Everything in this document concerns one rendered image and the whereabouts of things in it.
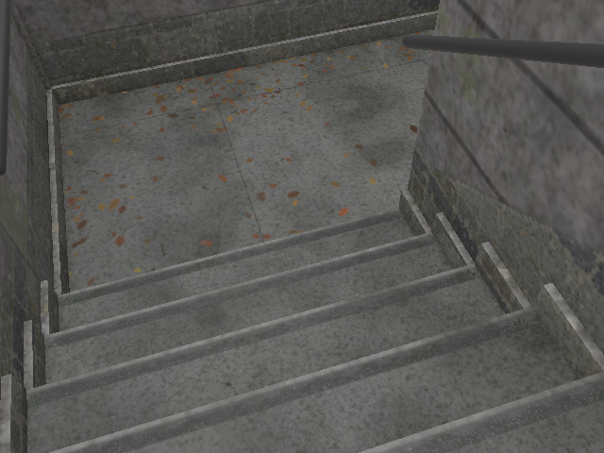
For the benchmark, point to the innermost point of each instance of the stairs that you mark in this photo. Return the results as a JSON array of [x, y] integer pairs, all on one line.
[[357, 337]]

